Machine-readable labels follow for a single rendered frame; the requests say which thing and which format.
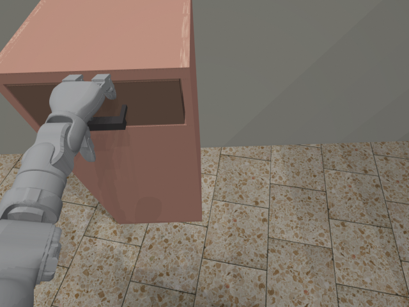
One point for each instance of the cabinet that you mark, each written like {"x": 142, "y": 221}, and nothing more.
{"x": 145, "y": 173}

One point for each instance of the drawer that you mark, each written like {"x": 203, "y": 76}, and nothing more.
{"x": 149, "y": 101}

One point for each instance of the robot left forearm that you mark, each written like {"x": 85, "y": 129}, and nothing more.
{"x": 39, "y": 184}

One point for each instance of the handle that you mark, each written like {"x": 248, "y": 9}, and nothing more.
{"x": 109, "y": 122}

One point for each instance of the robot left upper arm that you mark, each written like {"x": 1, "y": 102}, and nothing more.
{"x": 29, "y": 254}

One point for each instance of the robot left hand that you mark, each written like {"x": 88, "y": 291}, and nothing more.
{"x": 84, "y": 99}

